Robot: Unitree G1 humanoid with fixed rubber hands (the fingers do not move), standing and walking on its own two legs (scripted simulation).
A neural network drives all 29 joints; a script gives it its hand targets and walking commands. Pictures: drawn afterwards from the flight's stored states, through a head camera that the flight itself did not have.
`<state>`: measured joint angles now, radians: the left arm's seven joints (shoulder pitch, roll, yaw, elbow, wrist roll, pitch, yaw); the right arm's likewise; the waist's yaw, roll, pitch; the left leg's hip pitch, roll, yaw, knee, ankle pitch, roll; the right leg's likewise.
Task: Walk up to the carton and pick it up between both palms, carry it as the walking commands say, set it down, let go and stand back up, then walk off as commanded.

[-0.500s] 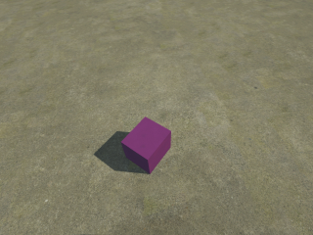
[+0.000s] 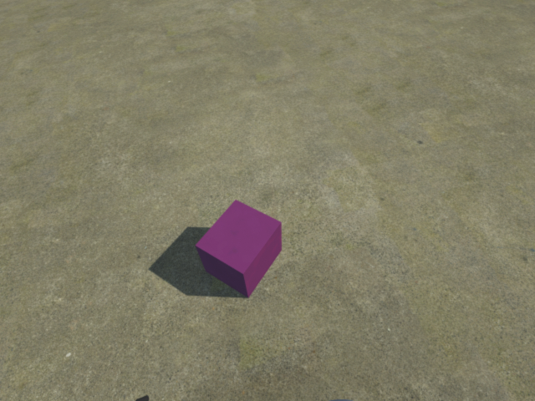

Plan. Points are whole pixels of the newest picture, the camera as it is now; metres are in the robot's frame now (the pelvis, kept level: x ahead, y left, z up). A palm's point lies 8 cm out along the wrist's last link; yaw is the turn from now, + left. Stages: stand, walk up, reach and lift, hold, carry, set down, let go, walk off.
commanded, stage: walk up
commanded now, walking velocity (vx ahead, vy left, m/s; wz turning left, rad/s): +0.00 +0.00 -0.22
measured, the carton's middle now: (241, 247) +0.74 +0.13 -0.66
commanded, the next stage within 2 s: none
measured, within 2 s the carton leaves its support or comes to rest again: neither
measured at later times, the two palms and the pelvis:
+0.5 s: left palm out of the picture +0.14 +0.28 -0.12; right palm out of the picture +0.02 -0.21 -0.11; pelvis +0.03 +0.04 +0.01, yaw -6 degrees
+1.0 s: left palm (74, 398) +0.15 +0.35 -0.13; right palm out of the picture +0.12 -0.18 -0.12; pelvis +0.08 +0.09 +0.00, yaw -9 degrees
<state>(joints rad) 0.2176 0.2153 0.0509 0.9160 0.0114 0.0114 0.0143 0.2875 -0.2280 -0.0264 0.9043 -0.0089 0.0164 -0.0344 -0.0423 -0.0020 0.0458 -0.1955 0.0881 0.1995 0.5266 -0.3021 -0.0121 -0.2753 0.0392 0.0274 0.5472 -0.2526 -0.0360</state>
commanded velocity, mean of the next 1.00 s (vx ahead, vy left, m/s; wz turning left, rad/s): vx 0.06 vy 0.08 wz -0.11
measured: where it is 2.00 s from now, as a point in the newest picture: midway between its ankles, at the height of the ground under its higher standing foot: (207, 391)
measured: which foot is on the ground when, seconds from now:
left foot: down 0.00-0.62, up 0.64-0.94, down 0.96-1.00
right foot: down 0.00-0.34, up 0.36-0.58, down 0.60-0.96, up 0.98-1.00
